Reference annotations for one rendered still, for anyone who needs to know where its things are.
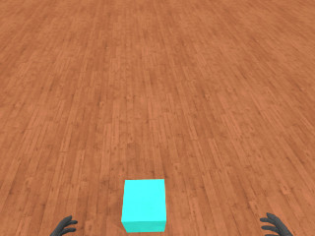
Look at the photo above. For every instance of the carton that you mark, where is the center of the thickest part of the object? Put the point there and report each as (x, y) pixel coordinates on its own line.
(144, 207)

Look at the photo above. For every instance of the left robot hand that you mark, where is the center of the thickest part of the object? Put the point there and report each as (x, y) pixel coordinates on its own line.
(60, 228)

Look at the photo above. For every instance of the right robot hand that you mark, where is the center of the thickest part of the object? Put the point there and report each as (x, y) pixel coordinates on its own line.
(279, 227)

